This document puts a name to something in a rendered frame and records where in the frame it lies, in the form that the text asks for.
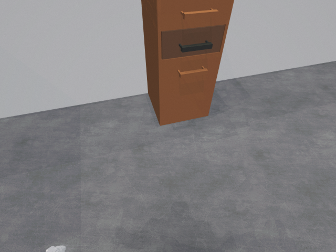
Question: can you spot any handle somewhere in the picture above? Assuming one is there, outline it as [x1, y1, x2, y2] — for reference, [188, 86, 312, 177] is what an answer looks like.
[183, 9, 219, 20]
[179, 68, 208, 78]
[179, 40, 213, 53]

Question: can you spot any cabinet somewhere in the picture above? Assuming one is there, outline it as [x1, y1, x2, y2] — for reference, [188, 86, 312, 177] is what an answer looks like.
[141, 0, 234, 126]

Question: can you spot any drawer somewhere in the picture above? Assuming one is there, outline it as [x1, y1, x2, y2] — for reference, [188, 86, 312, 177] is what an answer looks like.
[161, 25, 225, 60]

